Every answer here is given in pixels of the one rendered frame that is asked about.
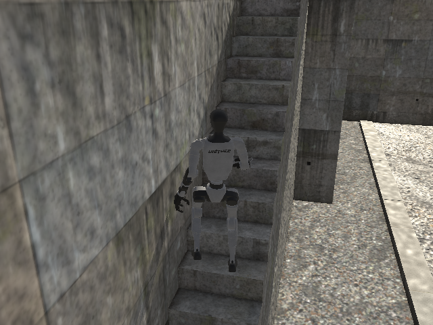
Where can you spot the stairs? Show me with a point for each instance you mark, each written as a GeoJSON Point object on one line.
{"type": "Point", "coordinates": [261, 96]}

